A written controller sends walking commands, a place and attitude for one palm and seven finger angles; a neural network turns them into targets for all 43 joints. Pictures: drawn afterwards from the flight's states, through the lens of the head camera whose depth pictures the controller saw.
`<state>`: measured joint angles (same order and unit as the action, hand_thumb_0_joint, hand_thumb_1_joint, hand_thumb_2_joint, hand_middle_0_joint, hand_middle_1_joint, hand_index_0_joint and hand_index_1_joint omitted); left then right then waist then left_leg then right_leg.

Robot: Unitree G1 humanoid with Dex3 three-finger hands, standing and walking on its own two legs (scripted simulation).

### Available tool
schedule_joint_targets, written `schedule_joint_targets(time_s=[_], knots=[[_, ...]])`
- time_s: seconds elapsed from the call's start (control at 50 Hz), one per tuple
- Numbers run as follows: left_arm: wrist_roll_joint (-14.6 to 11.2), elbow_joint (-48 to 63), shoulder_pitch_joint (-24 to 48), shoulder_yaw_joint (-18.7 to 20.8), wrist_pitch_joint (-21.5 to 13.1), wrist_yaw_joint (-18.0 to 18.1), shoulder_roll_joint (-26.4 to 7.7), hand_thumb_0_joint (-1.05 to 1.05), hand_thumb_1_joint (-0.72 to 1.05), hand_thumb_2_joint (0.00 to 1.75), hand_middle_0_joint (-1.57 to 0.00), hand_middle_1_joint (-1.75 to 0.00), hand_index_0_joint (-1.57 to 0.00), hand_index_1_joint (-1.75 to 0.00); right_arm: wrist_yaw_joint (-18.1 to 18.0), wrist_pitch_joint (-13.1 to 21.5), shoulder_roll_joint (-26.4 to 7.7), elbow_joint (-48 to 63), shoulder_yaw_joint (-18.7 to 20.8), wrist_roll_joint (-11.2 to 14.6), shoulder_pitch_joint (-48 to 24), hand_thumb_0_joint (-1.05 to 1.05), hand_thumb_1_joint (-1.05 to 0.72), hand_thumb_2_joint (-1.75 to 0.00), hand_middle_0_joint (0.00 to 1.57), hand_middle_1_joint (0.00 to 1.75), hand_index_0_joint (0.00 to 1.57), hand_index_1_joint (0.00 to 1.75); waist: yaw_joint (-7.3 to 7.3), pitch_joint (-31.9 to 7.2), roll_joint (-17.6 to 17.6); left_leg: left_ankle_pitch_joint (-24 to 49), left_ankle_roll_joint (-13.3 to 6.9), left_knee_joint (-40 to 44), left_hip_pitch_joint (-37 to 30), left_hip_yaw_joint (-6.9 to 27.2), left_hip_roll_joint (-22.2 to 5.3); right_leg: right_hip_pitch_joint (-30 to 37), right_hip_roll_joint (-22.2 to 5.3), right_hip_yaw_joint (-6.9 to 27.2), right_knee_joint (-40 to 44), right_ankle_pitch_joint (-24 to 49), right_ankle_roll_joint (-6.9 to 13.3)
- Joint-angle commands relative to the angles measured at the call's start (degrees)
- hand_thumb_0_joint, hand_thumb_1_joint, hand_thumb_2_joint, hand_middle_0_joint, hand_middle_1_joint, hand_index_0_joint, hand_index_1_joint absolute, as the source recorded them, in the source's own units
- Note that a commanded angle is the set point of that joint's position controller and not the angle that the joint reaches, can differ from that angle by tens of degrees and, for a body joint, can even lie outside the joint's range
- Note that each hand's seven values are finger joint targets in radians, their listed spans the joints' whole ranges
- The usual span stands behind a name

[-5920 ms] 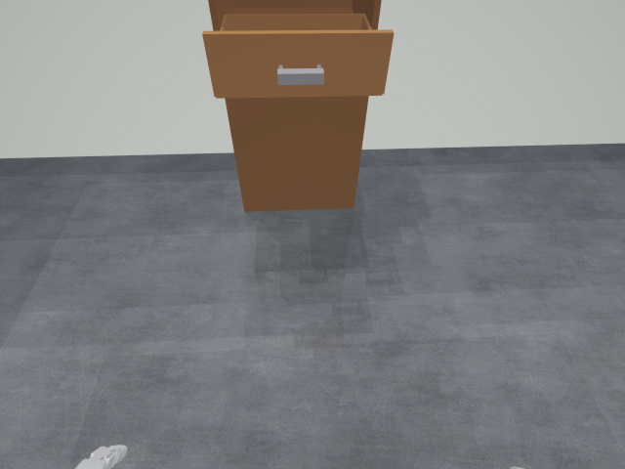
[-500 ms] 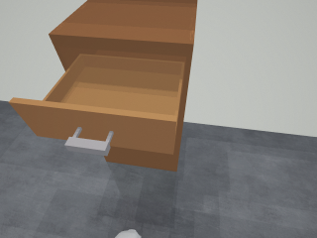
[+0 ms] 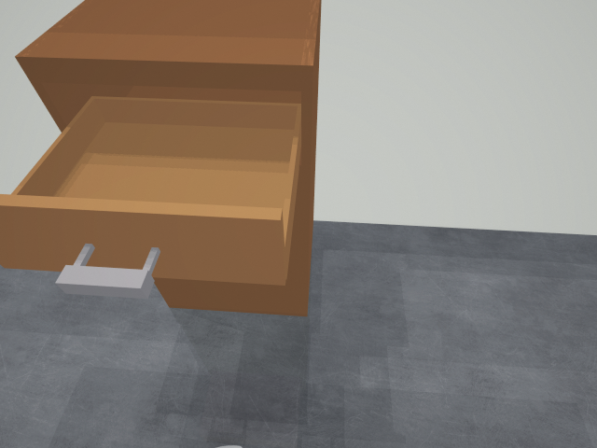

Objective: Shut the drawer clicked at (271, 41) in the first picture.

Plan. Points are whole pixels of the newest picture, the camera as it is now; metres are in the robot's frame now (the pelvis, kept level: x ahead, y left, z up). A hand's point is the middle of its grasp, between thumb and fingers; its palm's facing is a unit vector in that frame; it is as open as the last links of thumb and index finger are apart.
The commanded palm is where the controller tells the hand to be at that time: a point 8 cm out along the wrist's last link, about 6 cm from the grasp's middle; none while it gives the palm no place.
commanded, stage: come to a stop and stand still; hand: left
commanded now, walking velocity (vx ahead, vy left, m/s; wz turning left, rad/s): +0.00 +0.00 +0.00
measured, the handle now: (113, 267) +0.32 +0.29 +0.05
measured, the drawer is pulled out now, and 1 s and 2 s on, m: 0.29 0.29 0.29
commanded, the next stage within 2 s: look again from close up in 1.36 s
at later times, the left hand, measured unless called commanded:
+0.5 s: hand out of the picture +0.02 +0.12 -0.15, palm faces +0.02 -0.97 -0.25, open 7.3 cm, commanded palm none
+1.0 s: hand out of the picture +0.03 +0.11 -0.15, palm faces +0.06 -0.98 -0.19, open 7.4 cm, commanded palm none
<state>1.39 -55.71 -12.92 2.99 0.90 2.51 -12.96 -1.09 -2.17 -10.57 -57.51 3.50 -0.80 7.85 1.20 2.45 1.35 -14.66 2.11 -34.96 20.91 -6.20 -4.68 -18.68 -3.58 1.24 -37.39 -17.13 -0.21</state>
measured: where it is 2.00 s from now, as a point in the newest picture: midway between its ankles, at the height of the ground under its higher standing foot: outside the picture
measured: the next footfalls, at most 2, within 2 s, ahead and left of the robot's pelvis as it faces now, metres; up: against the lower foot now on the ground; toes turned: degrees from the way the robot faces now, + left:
none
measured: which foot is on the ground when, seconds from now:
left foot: down 0.00-1.00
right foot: down 0.00-1.00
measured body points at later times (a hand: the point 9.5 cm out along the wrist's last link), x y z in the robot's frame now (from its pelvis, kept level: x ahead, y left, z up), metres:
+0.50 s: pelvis -0.01 -0.06 +0.01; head -0.01 -0.09 +0.46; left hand +0.02 +0.17 -0.13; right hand -0.05 -0.27 -0.16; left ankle +0.03 +0.10 -0.72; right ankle +0.01 -0.12 -0.72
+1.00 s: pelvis +0.04 -0.05 +0.02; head +0.05 -0.06 +0.47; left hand +0.02 +0.17 -0.14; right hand +0.04 -0.27 -0.15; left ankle +0.03 +0.10 -0.72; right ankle +0.01 -0.12 -0.72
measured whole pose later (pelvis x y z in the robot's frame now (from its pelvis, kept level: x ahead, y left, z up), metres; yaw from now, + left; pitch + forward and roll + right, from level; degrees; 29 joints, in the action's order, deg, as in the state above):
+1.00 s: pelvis +0.04 -0.05 +0.02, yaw +1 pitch +0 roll +1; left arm 0.4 -64.4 -17.4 -0.3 -1.2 1.6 -7.3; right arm -2.5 0.9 -8.3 -65.0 -0.5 -0.6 16.1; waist 0.2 0.8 -0.8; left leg -13.5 3.0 -24.1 10.2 -0.1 -2.7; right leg -8.5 2.4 -2.8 -25.5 -16.7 3.8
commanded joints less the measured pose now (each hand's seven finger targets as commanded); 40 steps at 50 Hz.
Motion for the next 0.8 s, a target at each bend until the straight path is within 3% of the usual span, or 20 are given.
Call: schedule_joint_targets(time_s=[0.0,0.02,0.04,0.06,0.08,0.1,0.12,0.14,0.16,0.18,0.2,0.22,0.26,0.3,0.34,0.38,0.48,0.58,0.7,0.78], knots=[[1.43,3.98,-0.82,-0.39,-2.01,-0.03,-9.81,0.00,0.90,0.90,-0.20,-0.30,-0.20,-0.30,1.83,1.23,-1.73,7.12,-0.07,-0.30,4.47,0.00,-0.90,-0.90,0.20,0.30,0.20,0.30,-3.29,-5.97,1.80,-11.95,-1.09,-11.73,-3.11,1.71,4.05,-0.60,-10.09,10.01,14.91,11.61,8.90],[1.10,4.58,0.01,0.33,-2.08,-0.11,-9.63,0.00,0.90,0.90,-0.20,-0.30,-0.20,-0.30,1.64,0.68,-2.61,6.55,0.15,0.06,6.38,0.00,-0.90,-0.90,0.20,0.30,0.20,0.30,-3.91,-7.39,6.85,-10.16,-0.85,-12.00,-2.12,1.26,4.78,1.26,-7.96,8.60,14.41,8.74,7.79],[0.66,4.77,0.80,0.64,-2.20,0.14,-9.19,0.00,0.90,0.90,-0.20,-0.30,-0.20,-0.30,1.40,0.73,-3.86,6.74,0.02,-0.05,6.60,0.00,-0.90,-0.90,0.20,0.30,0.20,0.30,-3.67,-4.93,14.49,-8.87,-1.28,-12.15,-1.44,2.54,3.62,-0.11,-7.73,8.88,13.47,10.30,7.75],[0.44,5.09,2.53,0.27,-2.14,0.31,-8.32,0.00,0.90,0.90,-0.20,-0.30,-0.20,-0.30,1.16,0.83,-4.02,6.53,-0.02,-0.07,7.29,0.00,-0.90,-0.90,0.20,0.30,0.20,0.30,-4.04,-3.31,16.25,-7.07,-1.57,-8.98,-2.74,2.58,2.75,-0.69,-6.77,5.73,12.91,11.68,7.88],[0.15,5.11,3.13,-0.28,-1.89,0.21,-7.16,0.00,0.90,0.90,-0.20,-0.30,-0.20,-0.30,0.95,1.07,-4.12,6.27,-0.38,0.05,8.06,0.00,-0.90,-0.90,0.20,0.30,0.20,0.30,-4.38,-0.20,15.75,-5.28,-1.78,-3.64,-5.95,2.47,2.68,-4.95,-6.82,5.51,12.65,7.98,7.12],[0.07,5.30,3.54,-0.41,-1.52,0.06,-6.83,0.00,0.90,0.90,-0.20,-0.30,-0.20,-0.30,0.96,1.44,-3.89,5.31,-0.75,0.04,10.24,0.00,-0.90,-0.90,0.20,0.30,0.20,0.30,-5.00,0.79,10.20,-1.83,-1.97,2.24,-10.07,2.83,2.72,-7.86,-5.80,4.50,11.76,1.51,5.89],[-0.19,5.26,2.77,-0.74,-0.99,0.07,-5.40,0.00,0.90,0.90,-0.20,-0.30,-0.20,-0.30,0.97,1.97,-4.60,4.49,-1.06,-0.17,11.44,0.00,-0.90,-0.90,0.20,0.30,0.20,0.30,-4.49,3.19,2.60,0.56,-2.79,7.31,-11.32,5.88,0.71,-9.84,-3.07,3.26,9.30,-5.28,4.46],[-0.48,5.04,1.26,-1.09,-0.45,-0.08,-4.16,0.00,0.90,0.90,-0.20,-0.30,-0.20,-0.30,0.96,2.30,-6.08,4.32,-1.23,-0.74,10.79,0.00,-0.90,-0.90,0.20,0.30,0.20,0.30,-3.09,5.17,-8.20,-1.55,-4.56,12.50,-6.16,11.83,-2.80,-7.95,0.62,1.21,6.89,-10.56,2.74],[-0.45,4.94,-0.23,-1.25,-0.11,-0.03,-3.51,0.00,0.90,0.90,-0.20,-0.30,-0.20,-0.30,1.03,2.49,-6.48,4.49,-1.31,-1.09,10.00,0.00,-0.90,-0.90,0.20,0.30,0.20,0.30,-2.03,7.02,-16.52,-8.53,-6.76,19.32,1.28,17.65,-5.74,-2.41,2.80,-1.66,3.80,-12.90,1.60],[-0.46,3.83,-1.40,-1.32,-0.22,-0.19,-3.73,0.00,0.90,0.90,-0.20,-0.30,-0.20,-0.30,0.79,2.39,-6.96,4.51,-1.50,-1.03,7.10,0.00,-0.90,-0.90,0.20,0.30,0.20,0.30,-0.50,8.50,-19.42,-13.60,-7.72,22.54,6.50,18.55,-6.02,1.87,2.72,-2.06,3.54,-9.81,1.36],[-0.48,2.86,-3.43,-1.30,-0.43,-0.55,-4.10,0.00,0.90,0.90,-0.20,-0.30,-0.20,-0.30,0.67,2.17,-6.61,4.95,-1.77,-0.84,5.03,0.00,-0.90,-0.90,0.20,0.30,0.20,0.30,0.95,8.99,-14.90,-16.97,-7.19,21.87,9.08,16.03,-4.68,4.97,2.32,-0.87,5.51,-6.38,1.94],[-0.50,2.21,-5.05,-1.34,-0.88,-0.88,-4.18,0.00,0.90,0.90,-0.20,-0.30,-0.20,-0.30,0.61,2.04,-6.16,5.20,-1.90,-0.76,4.86,0.00,-0.90,-0.90,0.20,0.30,0.20,0.30,1.48,7.49,-9.09,-15.93,-5.51,18.31,7.58,12.86,-1.88,5.74,1.47,1.91,10.16,-5.60,2.45],[-0.69,1.73,-3.30,-1.53,-1.59,-1.11,-5.39,0.00,0.90,0.90,-0.20,-0.30,-0.20,-0.30,0.46,1.70,-4.10,3.98,-2.12,-0.55,8.88,0.00,-0.90,-0.90,0.20,0.30,0.20,0.30,-0.82,4.93,3.17,-8.00,-3.30,11.08,-0.58,6.77,1.59,1.14,-2.85,7.51,19.51,-13.23,4.12],[-0.70,2.56,-0.98,-1.05,-1.50,-1.05,-6.02,0.00,0.90,0.90,-0.20,-0.30,-0.20,-0.30,0.63,1.19,-3.87,2.17,-1.98,-0.68,13.45,0.00,-0.90,-0.90,0.20,0.30,0.20,0.30,-2.82,2.48,6.64,-6.04,-2.56,5.37,-6.32,4.74,2.77,-4.93,-5.75,10.33,24.63,-23.10,5.06],[-0.68,2.84,0.10,-0.78,-1.70,-0.86,-5.43,0.00,0.90,0.90,-0.20,-0.30,-0.20,-0.30,0.64,1.25,-2.77,0.45,-2.15,-0.86,15.69,0.00,-0.90,-0.90,0.20,0.30,0.20,0.30,-3.50,0.70,5.52,-2.79,-2.44,3.89,-8.62,4.64,2.88,-4.93,-6.11,9.82,24.48,-19.07,5.63],[-0.89,2.01,-0.60,-0.94,-1.94,-0.90,-4.58,0.00,0.90,0.90,-0.20,-0.30,-0.20,-0.30,0.49,1.62,-2.39,-0.71,-2.45,-0.73,16.63,0.00,-0.90,-0.90,0.20,0.30,0.20,0.30,-3.36,-0.74,3.33,-1.63,-2.79,6.57,-8.97,5.46,2.72,-2.54,-4.26,7.38,22.31,-14.52,4.74],[-0.91,-0.14,-2.44,-1.06,-2.18,-1.04,-3.53,0.00,0.90,0.90,-0.20,-0.30,-0.20,-0.30,0.21,2.03,-1.74,-2.40,-2.94,-0.57,16.16,0.00,-0.90,-0.90,0.20,0.30,0.20,0.30,-2.35,2.61,0.63,-1.88,-2.64,9.08,-5.87,6.59,1.79,-1.24,-3.61,7.51,22.72,-13.06,4.39],[-0.83,-2.50,-4.03,-1.35,-2.53,-0.95,-2.68,0.00,0.90,0.90,-0.20,-0.30,-0.20,-0.30,-0.02,2.28,-0.91,-4.48,-3.39,-0.36,16.80,0.00,-0.90,-0.90,0.20,0.30,0.20,0.30,-2.38,4.82,0.15,0.51,-2.34,9.46,-6.83,6.69,1.32,-1.75,-3.60,7.79,24.00,-10.53,4.42],[-1.11,-5.28,-6.56,-1.81,-3.16,-0.92,-1.71,0.00,0.90,0.90,-0.20,-0.30,-0.20,-0.30,-0.58,3.35,-1.02,-5.69,-3.83,-0.09,15.89,0.00,-0.90,-0.90,0.20,0.30,0.20,0.30,-1.57,1.89,-1.94,5.11,-2.04,12.10,-7.50,6.95,0.40,5.17,-2.45,5.30,20.87,3.54,3.59],[-1.05,-6.25,-7.38,-2.04,-3.38,-0.77,-1.12,0.00,0.90,0.90,-0.20,-0.30,-0.20,-0.30,-0.86,3.81,-1.35,-6.07,-3.79,0.07,15.08,0.00,-0.90,-0.90,0.20,0.30,0.20,0.30,-1.33,0.11,-1.39,8.82,-1.96,12.68,-8.81,7.00,-0.21,8.23,-2.08,3.68,18.70,12.96,3.17]])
